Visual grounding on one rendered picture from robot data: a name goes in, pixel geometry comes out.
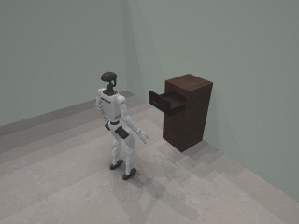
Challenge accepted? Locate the left robot forearm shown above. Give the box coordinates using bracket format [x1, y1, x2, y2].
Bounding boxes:
[96, 107, 106, 116]

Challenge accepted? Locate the robot left upper arm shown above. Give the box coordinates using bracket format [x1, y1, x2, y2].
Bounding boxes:
[95, 88, 105, 109]

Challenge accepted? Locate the robot left hand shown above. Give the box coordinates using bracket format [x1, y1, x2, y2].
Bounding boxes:
[102, 116, 109, 122]

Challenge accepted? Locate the cabinet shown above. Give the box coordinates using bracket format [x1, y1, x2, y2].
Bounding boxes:
[163, 74, 213, 153]

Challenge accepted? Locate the robot right shin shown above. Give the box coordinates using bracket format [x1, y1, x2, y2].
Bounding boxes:
[125, 149, 135, 175]

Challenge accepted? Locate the drawer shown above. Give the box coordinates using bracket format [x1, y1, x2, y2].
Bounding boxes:
[149, 91, 187, 116]

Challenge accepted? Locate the robot right thigh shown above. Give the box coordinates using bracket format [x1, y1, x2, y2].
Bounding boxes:
[118, 127, 135, 156]

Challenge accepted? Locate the handle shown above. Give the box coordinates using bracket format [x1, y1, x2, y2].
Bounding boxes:
[151, 101, 162, 107]

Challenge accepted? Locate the robot right hand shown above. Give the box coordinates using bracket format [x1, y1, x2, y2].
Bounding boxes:
[138, 131, 149, 144]

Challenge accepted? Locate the right robot forearm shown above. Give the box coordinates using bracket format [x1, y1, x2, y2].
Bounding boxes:
[126, 116, 142, 135]

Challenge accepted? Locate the robot right upper arm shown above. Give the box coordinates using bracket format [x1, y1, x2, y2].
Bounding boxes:
[115, 94, 129, 122]

